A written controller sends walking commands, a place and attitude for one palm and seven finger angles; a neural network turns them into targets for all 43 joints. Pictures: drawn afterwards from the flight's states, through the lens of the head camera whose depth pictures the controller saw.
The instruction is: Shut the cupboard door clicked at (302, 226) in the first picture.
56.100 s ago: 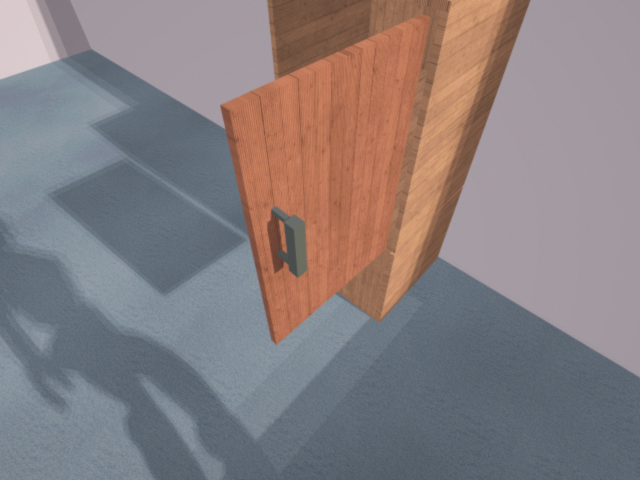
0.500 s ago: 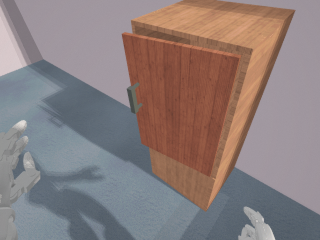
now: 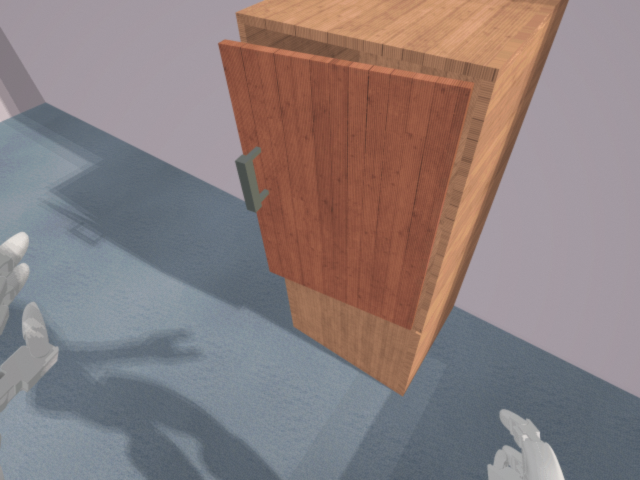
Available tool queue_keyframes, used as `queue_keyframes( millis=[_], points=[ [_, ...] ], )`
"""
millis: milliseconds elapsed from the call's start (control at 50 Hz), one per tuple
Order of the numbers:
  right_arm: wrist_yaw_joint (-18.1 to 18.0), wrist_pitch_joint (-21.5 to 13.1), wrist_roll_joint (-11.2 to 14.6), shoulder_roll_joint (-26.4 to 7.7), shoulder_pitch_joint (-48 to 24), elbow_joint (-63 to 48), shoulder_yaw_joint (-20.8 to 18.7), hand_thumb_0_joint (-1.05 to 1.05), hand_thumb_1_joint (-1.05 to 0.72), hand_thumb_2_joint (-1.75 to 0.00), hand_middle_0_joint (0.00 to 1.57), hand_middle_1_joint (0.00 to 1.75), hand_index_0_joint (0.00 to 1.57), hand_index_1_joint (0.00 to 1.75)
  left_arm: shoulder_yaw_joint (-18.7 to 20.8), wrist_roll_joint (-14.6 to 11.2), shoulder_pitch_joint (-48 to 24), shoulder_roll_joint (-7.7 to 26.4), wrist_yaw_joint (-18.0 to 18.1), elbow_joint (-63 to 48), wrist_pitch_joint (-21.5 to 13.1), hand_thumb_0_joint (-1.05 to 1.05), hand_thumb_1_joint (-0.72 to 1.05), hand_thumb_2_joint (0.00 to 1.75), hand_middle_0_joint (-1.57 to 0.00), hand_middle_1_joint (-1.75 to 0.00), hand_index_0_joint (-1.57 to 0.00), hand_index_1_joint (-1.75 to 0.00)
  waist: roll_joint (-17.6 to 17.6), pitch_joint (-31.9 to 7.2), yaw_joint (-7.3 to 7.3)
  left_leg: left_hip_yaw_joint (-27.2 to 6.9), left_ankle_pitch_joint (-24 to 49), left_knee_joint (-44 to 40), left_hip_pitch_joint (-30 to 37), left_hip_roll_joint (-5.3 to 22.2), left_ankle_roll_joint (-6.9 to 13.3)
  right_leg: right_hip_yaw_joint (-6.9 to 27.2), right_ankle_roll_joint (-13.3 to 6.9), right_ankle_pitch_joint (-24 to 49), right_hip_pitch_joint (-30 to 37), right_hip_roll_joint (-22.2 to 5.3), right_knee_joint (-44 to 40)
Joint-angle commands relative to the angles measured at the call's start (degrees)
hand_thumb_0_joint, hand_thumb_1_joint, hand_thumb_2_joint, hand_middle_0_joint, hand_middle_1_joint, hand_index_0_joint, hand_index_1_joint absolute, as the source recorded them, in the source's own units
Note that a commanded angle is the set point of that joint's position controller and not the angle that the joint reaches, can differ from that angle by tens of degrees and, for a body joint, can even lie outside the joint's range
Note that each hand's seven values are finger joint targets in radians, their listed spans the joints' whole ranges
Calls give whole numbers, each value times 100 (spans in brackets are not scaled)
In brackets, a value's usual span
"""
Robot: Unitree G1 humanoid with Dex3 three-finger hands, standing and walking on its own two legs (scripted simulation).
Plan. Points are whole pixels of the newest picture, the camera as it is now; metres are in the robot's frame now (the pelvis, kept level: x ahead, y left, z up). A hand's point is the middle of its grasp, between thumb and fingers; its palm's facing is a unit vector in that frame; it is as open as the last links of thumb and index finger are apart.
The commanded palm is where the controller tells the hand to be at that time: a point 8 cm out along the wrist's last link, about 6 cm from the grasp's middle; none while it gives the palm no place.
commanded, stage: step back with the hand held close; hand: left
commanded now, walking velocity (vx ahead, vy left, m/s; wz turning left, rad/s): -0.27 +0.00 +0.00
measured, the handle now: (255, 179) +0.65 +0.18 +0.00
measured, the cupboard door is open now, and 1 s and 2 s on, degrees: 8 8 8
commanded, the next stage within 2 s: stop stepping back and stand still in 1.14 s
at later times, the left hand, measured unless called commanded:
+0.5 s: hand out of the picture +0.12 +0.28 +0.16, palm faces +0.49 -0.75 -0.44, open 7.4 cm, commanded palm +0.06 +0.31 +0.18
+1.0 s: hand out of the picture +0.03 +0.27 +0.17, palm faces +0.55 -0.66 -0.51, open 7.4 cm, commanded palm -0.05 +0.31 +0.18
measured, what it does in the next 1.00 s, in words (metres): shifts its weight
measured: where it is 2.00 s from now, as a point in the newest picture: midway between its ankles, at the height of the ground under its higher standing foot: outside the picture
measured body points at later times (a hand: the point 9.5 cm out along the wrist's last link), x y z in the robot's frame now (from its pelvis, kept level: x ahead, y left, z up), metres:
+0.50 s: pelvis -0.08 +0.00 -0.02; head -0.08 +0.01 +0.43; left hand +0.08 +0.32 +0.18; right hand +0.08 -0.24 -0.09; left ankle +0.00 +0.10 -0.74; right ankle -0.01 -0.13 -0.74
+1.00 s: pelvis -0.14 -0.01 -0.04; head -0.13 +0.00 +0.41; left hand +0.00 +0.31 +0.20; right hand +0.03 -0.25 -0.11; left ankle -0.01 +0.11 -0.73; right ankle -0.02 -0.13 -0.74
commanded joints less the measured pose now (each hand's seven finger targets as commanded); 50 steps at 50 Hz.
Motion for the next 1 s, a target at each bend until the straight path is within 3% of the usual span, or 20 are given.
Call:
queue_keyframes(
  millis=[0, 100, 140, 180, 260, 280, 320, 380, 420, 480, 520, 580, 660, 720, 780, 800, 880, 920, 960, 980],
  points=[
    [-93, -143, -19, -554, -570, -1134, -181, 0, -90, -90, 20, 30, 20, 30, 956, -46, -79, 1309, 212, -1331, -298, 0, 90, 90, -20, -30, -20, -30, -36, -1082, 3, -316, 3031, -253, 121, 542, 25, 131, -114, 2819, 656, -230, 321],
    [-98, -89, -7, -582, -536, -1187, -186, 0, -90, -90, 20, 30, 20, 30, 933, -46, 52, 1254, 252, -1330, -287, 0, 90, 90, -20, -30, -20, -30, -145, -852, -24, -384, 1808, -408, -572, 589, 84, 249, -95, 2214, 644, -214, 340],
    [-97, -122, -14, -622, -519, -1205, -182, 0, -90, -90, 20, 30, 20, 30, 960, -17, 17, 1269, 280, -1421, -335, 0, 90, 90, -20, -30, -20, -30, 48, -754, -17, -508, 1123, -604, -1033, 657, 162, 252, -59, 1765, 772, -110, 437],
    [-113, -170, -38, -683, -573, -1213, -191, 0, -90, -90, 20, 30, 20, 30, 1120, 35, -47, 1396, 294, -1466, -405, 0, 90, 90, -20, -30, -20, -30, 244, -607, 12, -670, 115, -894, -1705, 726, 271, 216, -11, 1339, 1052, 16, 585],
    [-90, -274, -13, -648, -440, -1219, -163, 0, -90, -90, 20, 30, 20, 30, 1046, 110, -170, 1227, 316, -1374, -544, 0, 90, 90, -20, -30, -20, -30, 117, -306, -61, -748, -1778, -1002, -2769, 708, 412, 374, -33, 799, 1301, -14, 719],
    [-98, -322, -26, -694, -472, -1211, -183, 0, -90, -90, 20, 30, 20, 30, 1154, 160, -271, 1352, 318, -1470, -603, 0, 90, 90, -20, -30, -20, -30, 143, -311, -53, -797, -2046, -1025, -2873, 708, 437, 382, -23, 635, 1330, 17, 702],
    [-92, -409, -35, -652, -384, -1193, -159, 0, -90, -90, 20, 30, 20, 30, 987, 182, -350, 1184, 328, -1529, -673, 0, 90, 90, -20, -30, -20, -30, 69, -256, -89, -764, -2128, -867, -2911, 647, 424, 463, -55, 415, 1144, -29, 653],
    [-85, -533, -79, -686, -341, -1096, -175, 0, -90, -90, 20, 30, 20, 30, 1107, 227, -496, 1346, 366, -1602, -760, 0, 90, 90, -20, -30, -20, -30, 6, -240, -91, -754, -2237, -659, -2773, 582, 404, 648, -114, -68, 813, -89, 412],
    [-69, -612, -98, -644, -306, -1058, -138, 0, -90, -90, 20, 30, 20, 30, 937, 214, -586, 1194, 382, -1709, -804, 0, 90, 90, -20, -30, -20, -30, 39, -189, -119, -747, -2084, -579, -2593, 538, 352, 670, -152, -240, 519, -126, 325],
    [-79, -709, -119, -683, -295, -983, -162, 0, -90, -90, 20, 30, 20, 30, 1097, 246, -613, 1340, 423, -1689, -862, 0, 90, 90, -20, -30, -20, -30, 102, -188, -96, -785, -2226, -638, -2673, 581, 355, 635, -131, -412, 543, -59, 341],
    [-65, -737, -115, -631, -267, -972, -141, 0, -90, -90, 20, 30, 20, 30, 984, 243, -601, 1195, 427, -1663, -896, 0, 90, 90, -20, -30, -20, -30, 46, -190, -101, -768, -2182, -570, -2735, 563, 346, 677, -154, -385, 533, -81, 359],
    [-43, -758, -133, -655, -273, -927, -173, 0, -90, -90, 20, 30, 20, 30, 1143, 238, -508, 1342, 442, -1577, -932, 0, 90, 90, -20, -30, -20, -30, -26, -215, -87, -716, -2153, -424, -2784, 528, 323, 821, -193, -335, 475, -145, 281],
    [13, -742, -118, -607, -255, -942, -160, 0, -90, -90, 20, 30, 20, 30, 1076, 211, -457, 1284, 451, -1606, -953, 0, 90, 90, -20, -30, -20, -30, -224, -228, -101, -628, -2145, -172, -2742, 434, 281, 991, -248, -616, 192, -276, 101],
    [34, -717, -120, -580, -239, -929, -159, 0, -90, -90, 20, 30, 20, 30, 1098, 200, -350, 1294, 471, -1679, -964, 0, 90, 90, -20, -30, -20, -30, -200, -329, -128, -698, -2085, -196, -2620, 448, 275, 947, -268, -667, 45, -293, 118],
    [10, -714, -116, -635, -260, -949, -202, 0, -90, -90, 20, 30, 20, 30, 1304, 214, -285, 1429, 503, -1709, -975, 0, 90, 90, -20, -30, -20, -30, -2, -416, -123, -857, -2453, -476, -3013, 602, 379, 822, -195, -482, 419, -114, 493],
    [12, -715, -101, -615, -231, -974, -181, 0, -90, -90, 20, 30, 20, 30, 1214, 222, -288, 1313, 494, -1788, -983, 0, 90, 90, -20, -30, -20, -30, 82, -432, -141, -937, -2595, -580, -3205, 682, 421, 763, -182, -400, 560, -57, 762],
    [-3, -804, -99, -653, -361, -1016, -251, 0, -90, -90, 20, 30, 20, 30, 1538, 271, -209, 1484, 475, -1909, -1027, 0, 90, 90, -20, -30, -20, -30, 742, -627, -76, -1217, -3063, -963, -3929, 1136, 624, 559, -99, 463, 1327, 345, 2008],
    [7, -849, -68, -646, -387, -1045, -293, 0, -90, -90, 20, 30, 20, 30, 1611, 277, -132, 1458, 435, -1849, -1028, 0, 90, 90, -20, -30, -20, -30, 724, -536, -61, -1037, -3349, -745, -4230, 1208, 647, 760, -124, 368, 1358, 388, 2249],
    [36, -866, -47, -551, -278, -991, -311, 0, -90, -90, 20, 30, 20, 30, 1596, 183, -23, 1395, 386, -1856, -996, 0, 90, 90, -20, -30, -20, -30, 46, -538, -97, -542, -3022, -78, -3553, 917, 398, 1171, -311, 127, 525, 95, 1667],
    [41, -867, -88, -562, -290, -976, -353, 0, -90, -90, 20, 30, 20, 30, 1708, 174, -123, 1534, 384, -1889, -980, 0, 90, 90, -20, -30, -20, -30, -254, -520, -99, -348, -3060, 367, -3233, 738, 296, 1624, -409, -417, 12, -150, 1131]
  ],
)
